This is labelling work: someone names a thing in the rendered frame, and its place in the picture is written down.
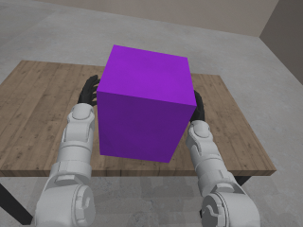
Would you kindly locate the right robot hand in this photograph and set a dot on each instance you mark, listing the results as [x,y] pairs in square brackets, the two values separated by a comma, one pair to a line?
[199,113]

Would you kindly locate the left robot forearm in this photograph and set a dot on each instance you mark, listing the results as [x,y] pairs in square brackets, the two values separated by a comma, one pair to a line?
[74,155]

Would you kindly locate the robot left upper arm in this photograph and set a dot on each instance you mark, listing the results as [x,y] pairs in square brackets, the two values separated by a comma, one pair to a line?
[66,206]

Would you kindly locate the table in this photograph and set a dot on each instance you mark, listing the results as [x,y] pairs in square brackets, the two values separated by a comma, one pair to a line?
[37,96]

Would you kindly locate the carton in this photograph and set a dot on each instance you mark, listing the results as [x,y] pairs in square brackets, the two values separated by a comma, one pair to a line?
[145,100]

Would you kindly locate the right robot forearm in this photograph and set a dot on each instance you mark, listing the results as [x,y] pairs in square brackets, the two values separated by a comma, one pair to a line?
[208,162]

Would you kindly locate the robot right upper arm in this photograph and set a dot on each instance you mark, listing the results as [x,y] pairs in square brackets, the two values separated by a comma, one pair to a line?
[224,209]

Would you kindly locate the left robot hand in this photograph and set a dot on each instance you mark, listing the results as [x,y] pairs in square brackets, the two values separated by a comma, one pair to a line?
[86,95]

